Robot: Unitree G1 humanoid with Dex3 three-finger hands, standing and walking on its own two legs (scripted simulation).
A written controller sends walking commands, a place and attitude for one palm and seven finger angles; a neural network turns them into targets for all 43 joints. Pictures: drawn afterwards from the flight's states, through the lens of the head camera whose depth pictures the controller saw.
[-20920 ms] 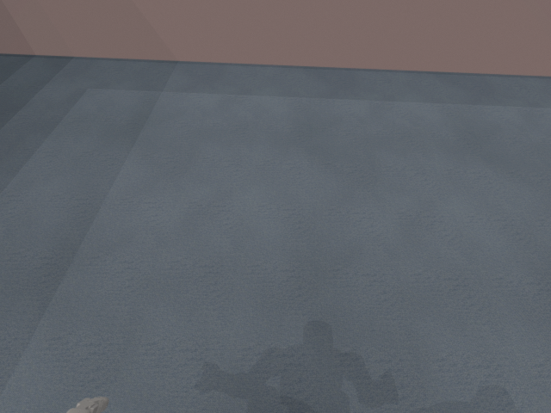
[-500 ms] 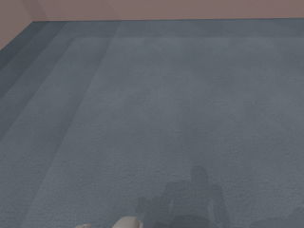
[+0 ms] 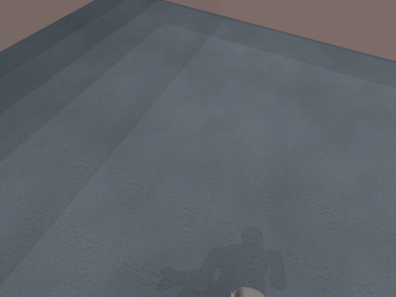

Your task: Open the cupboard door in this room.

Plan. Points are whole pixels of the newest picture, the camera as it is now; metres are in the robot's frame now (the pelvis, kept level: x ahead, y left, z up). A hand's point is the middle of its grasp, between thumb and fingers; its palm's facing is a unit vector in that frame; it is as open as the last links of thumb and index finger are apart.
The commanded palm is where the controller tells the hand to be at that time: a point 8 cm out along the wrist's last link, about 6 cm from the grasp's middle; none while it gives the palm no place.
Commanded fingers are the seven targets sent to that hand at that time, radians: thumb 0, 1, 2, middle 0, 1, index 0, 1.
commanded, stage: turn or walk to find it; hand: left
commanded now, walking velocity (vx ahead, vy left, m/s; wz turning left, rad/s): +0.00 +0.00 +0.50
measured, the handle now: out of the picture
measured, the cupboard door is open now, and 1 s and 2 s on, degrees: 0 0 0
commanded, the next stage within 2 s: none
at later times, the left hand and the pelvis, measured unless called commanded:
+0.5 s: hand out of the picture +0.03 +0.14 -0.14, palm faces +0.26 -0.92 -0.29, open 7.4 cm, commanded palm none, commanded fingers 0.00 0.90 0.90 -0.20 -0.30 -0.20 -0.30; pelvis -0.01 -0.07 +0.00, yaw +16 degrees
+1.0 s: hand out of the picture -0.11 +0.19 -0.17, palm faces +0.54 -0.80 -0.26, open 7.4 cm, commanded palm none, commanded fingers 0.00 0.90 0.90 -0.20 -0.30 -0.20 -0.30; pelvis -0.04 -0.03 +0.00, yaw +30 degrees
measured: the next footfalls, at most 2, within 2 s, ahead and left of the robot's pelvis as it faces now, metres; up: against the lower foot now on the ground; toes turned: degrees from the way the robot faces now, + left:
right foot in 0.26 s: +0.05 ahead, -0.14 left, +0.00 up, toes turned +5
left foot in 0.78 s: -0.05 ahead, +0.08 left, +0.00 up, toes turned +29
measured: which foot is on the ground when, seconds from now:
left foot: down 0.00-0.28, up 0.30-0.76, down 0.78-1.00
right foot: up 0.00-0.24, down 0.26-0.78, up 0.80-1.00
